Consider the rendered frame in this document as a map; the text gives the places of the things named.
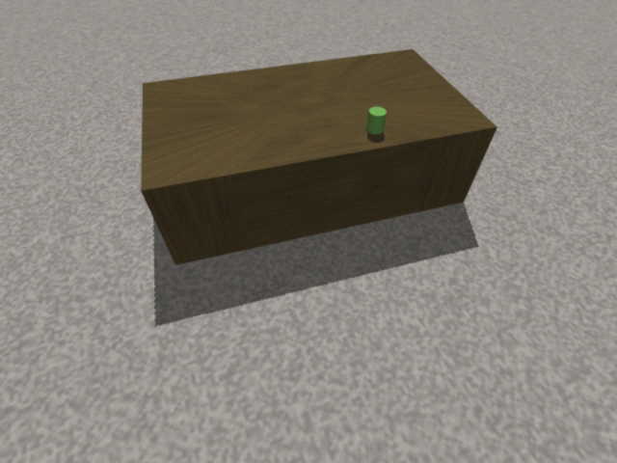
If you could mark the can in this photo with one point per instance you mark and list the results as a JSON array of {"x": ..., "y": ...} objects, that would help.
[{"x": 376, "y": 120}]

